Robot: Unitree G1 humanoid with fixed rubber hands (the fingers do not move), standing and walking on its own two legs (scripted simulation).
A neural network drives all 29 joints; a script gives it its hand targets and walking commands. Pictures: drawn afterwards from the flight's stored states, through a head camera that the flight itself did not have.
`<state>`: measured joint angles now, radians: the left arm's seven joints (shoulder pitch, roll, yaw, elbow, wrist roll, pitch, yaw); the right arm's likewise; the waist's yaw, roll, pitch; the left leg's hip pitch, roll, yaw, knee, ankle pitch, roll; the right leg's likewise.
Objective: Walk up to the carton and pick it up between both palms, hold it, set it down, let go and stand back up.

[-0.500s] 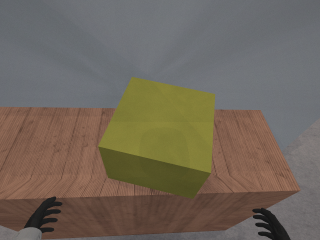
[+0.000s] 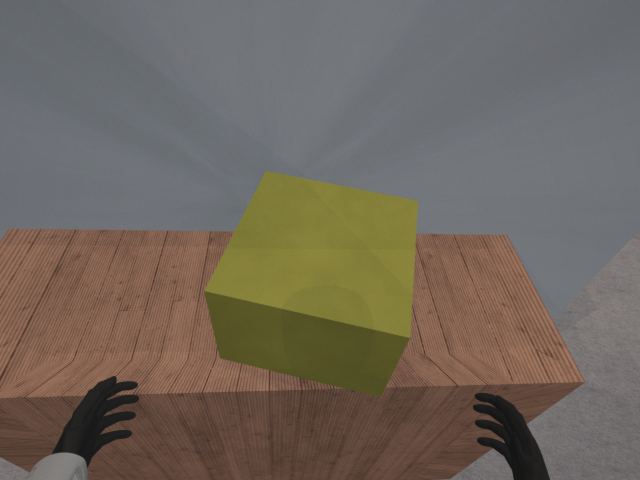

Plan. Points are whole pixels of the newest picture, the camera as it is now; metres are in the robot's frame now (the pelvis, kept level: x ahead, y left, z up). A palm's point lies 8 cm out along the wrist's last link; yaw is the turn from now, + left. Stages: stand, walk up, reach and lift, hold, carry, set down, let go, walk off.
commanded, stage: reach and lift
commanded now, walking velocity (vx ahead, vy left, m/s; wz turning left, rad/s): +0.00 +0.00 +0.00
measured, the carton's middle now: (320, 278) +0.42 -0.01 -0.01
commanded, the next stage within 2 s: none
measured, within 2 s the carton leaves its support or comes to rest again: neither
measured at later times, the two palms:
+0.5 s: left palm (74, 389) +0.22 +0.28 +0.02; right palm (513, 428) +0.18 -0.21 +0.04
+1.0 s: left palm (98, 346) +0.27 +0.26 +0.04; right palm (498, 367) +0.24 -0.20 +0.07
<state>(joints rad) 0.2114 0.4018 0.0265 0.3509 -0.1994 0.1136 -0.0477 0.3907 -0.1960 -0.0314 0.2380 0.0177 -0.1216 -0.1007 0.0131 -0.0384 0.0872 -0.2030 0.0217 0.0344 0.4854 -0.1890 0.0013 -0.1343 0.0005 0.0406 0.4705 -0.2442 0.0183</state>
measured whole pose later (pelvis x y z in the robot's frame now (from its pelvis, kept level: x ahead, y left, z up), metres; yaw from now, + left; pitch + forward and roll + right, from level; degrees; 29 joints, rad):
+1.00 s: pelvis +0.04 +0.02 +0.00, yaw +0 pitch -2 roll +0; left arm 0.20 0.42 0.03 -0.01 -0.38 0.13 -0.08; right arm 0.35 -0.18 -0.04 -0.29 0.18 0.27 -0.17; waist 0.01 -0.04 0.06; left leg -0.20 -0.01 0.05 0.47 -0.23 0.03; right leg -0.12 -0.03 0.05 0.44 -0.28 0.02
